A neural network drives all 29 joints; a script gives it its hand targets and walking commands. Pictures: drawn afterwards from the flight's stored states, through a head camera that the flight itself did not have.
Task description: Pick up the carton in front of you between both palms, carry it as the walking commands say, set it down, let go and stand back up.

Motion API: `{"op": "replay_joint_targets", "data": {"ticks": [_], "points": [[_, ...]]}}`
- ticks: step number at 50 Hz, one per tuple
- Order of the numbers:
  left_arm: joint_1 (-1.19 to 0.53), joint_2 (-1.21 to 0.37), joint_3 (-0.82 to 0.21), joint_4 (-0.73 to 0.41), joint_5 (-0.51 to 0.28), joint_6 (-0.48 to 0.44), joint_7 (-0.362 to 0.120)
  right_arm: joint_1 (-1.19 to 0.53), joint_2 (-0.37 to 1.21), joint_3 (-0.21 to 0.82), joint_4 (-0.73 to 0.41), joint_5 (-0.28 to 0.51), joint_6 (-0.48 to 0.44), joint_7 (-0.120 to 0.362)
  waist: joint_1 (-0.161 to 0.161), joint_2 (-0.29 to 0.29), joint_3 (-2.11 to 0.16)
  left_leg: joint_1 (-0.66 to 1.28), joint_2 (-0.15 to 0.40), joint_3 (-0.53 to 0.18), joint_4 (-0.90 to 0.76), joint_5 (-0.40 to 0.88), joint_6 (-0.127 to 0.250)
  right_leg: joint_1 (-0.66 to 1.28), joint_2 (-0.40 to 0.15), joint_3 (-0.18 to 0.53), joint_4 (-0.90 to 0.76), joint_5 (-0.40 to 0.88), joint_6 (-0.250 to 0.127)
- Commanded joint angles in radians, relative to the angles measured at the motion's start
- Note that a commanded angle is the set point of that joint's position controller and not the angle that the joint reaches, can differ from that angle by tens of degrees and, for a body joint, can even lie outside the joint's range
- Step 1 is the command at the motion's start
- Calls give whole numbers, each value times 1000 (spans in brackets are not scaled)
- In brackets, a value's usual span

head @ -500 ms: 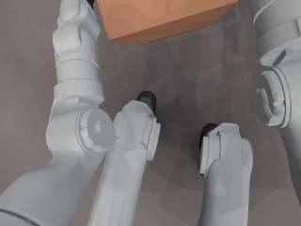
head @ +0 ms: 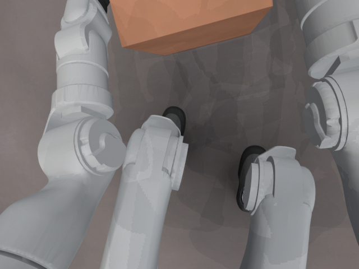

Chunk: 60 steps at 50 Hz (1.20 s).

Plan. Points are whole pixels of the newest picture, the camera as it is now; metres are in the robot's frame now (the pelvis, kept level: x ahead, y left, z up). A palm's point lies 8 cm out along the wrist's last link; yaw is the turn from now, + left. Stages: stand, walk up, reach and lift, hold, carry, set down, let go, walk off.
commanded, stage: set down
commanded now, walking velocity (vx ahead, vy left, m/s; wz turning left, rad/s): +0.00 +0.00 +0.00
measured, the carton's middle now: out of the picture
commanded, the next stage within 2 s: let go in 1.76 s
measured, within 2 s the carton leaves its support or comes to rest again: rests again in 0.06 s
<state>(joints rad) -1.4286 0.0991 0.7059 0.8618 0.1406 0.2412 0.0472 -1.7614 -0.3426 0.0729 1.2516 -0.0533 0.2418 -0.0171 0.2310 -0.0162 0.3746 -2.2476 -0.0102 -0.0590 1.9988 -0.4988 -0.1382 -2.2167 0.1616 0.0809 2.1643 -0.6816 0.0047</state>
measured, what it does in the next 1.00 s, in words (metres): stands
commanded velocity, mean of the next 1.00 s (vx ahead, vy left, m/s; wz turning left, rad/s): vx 0.00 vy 0.00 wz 0.00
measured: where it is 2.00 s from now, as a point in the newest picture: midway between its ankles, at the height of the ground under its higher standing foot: (207, 169)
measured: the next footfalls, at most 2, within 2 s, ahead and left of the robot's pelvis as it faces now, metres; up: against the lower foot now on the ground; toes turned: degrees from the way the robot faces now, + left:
none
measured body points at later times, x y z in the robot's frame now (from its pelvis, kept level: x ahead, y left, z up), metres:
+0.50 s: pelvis +0.00 +0.00 -0.01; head +0.39 -0.01 +0.19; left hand +0.50 +0.27 -0.20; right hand +0.61 -0.02 -0.21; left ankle +0.13 +0.16 -0.37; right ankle +0.07 -0.10 -0.37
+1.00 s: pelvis -0.01 +0.02 +0.01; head +0.37 +0.04 +0.24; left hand +0.51 +0.30 -0.13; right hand +0.66 -0.04 -0.12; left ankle +0.13 +0.16 -0.37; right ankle +0.07 -0.10 -0.37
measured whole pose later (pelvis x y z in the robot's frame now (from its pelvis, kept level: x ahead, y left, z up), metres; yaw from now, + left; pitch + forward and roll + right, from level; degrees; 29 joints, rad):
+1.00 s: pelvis -0.01 +0.02 +0.01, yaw +1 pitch +40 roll +4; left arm -1.44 0.14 0.46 0.81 -0.13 0.20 0.20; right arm -1.86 -0.58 0.22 1.20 0.12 0.27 0.04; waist 0.25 -0.01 0.38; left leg -2.22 0.00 -0.01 1.95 -0.44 -0.06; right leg -2.16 0.04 0.06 2.11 -0.66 0.00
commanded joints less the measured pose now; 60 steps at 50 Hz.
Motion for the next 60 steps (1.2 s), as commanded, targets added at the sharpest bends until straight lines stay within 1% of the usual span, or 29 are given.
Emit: {"op": "replay_joint_targets", "data": {"ticks": [1,12,14,16,19,21,24,26,27,29,31,33,35,37,40,43,45,47,51,55,60], "points": [[-457,-515,-228,-43,-59,-23,-165,-300,585,42,-118,23,-42,142,76,-256,-890,445,-54,159,-24,364,79,400,-42,-27,-222,386,-10],[-423,-482,-201,-3,-63,-22,-168,-198,529,-28,-56,-70,-16,167,22,-228,-767,402,-55,143,3,326,75,352,-49,-25,-201,353,-29],[-410,-476,-193,5,-60,-21,-166,-191,516,-35,-54,-83,-12,171,19,-226,-752,398,-54,141,6,320,74,353,-51,-24,-198,348,-31],[-393,-467,-177,13,-52,-22,-162,-194,498,-36,-61,-93,-10,175,24,-230,-744,392,-52,141,9,314,73,363,-55,-22,-194,346,-31],[-358,-445,-144,27,-37,-30,-152,-222,448,-25,-80,-97,-16,170,44,-235,-751,393,-45,147,11,314,66,393,-64,-15,-188,357,-25],[-307,-368,-96,39,-25,-46,-130,-245,345,-18,-98,-91,-27,151,61,-234,-768,403,-37,155,10,322,58,425,-73,-8,-186,372,-18],[-205,-122,-21,77,-16,-96,-58,-296,73,13,-115,-63,-48,86,82,-239,-809,428,-22,168,11,345,45,494,-97,8,-185,403,-3],[-152,103,-12,97,-55,-139,6,-305,-147,40,-128,-16,-63,31,98,-238,-847,443,-7,176,13,372,38,534,-117,22,-185,422,9],[-147,174,-19,115,-80,-156,30,-327,-210,61,-132,13,-66,13,108,-239,-870,456,0,180,13,386,40,544,-125,28,-183,427,13],[-159,216,-50,145,-130,-175,51,-380,-221,120,-142,78,-67,7,137,-269,-919,471,8,184,9,403,51,551,-138,32,-181,434,18],[-193,219,-109,147,-183,-186,54,-435,-193,186,-157,153,-71,21,166,-301,-972,476,14,181,7,416,66,558,-147,35,-170,443,19],[-223,214,-158,135,-224,-189,54,-478,-168,237,-177,209,-74,36,189,-323,-1032,495,20,173,-1,439,77,582,-154,33,-161,452,18],[-240,210,-190,108,-252,-184,56,-497,-159,266,-185,239,-69,48,204,-330,-1087,538,21,163,-13,464,85,599,-155,23,-157,440,16],[-239,216,-205,80,-269,-173,64,-499,-176,271,-180,241,-58,54,208,-327,-1136,599,18,155,-26,484,89,602,-151,7,-158,411,12],[-228,235,-207,22,-280,-152,92,-500,-232,245,-170,215,-38,51,198,-316,-1207,706,6,155,-50,502,94,583,-140,-28,-171,353,3],[-229,253,-211,-79,-284,-124,127,-504,-285,206,-183,191,-16,45,177,-295,-1332,828,-11,167,-80,534,101,596,-122,-64,-198,325,-5],[-230,251,-225,-141,-285,-96,148,-494,-305,175,-186,182,3,41,161,-271,-1404,905,-22,176,-106,556,103,591,-108,-86,-223,310,-7],[-217,221,-240,-173,-280,-68,161,-462,-310,141,-168,174,17,44,148,-239,-1406,946,-30,179,-134,550,98,545,-99,-98,-253,278,-12],[-177,144,-251,-202,-252,-27,165,-390,-311,72,-127,139,25,72,129,-189,-1310,930,-39,177,-195,500,83,454,-91,-103,-314,220,-26],[-165,113,-251,-248,-235,-1,160,-369,-317,27,-132,102,30,93,118,-185,-1286,907,-44,180,-263,467,74,484,-86,-103,-383,206,-31],[-150,114,-235,-303,-222,30,157,-374,-316,3,-170,72,49,108,124,-217,-1339,895,-52,194,-351,452,71,607,-79,-102,-466,225,-27]]}}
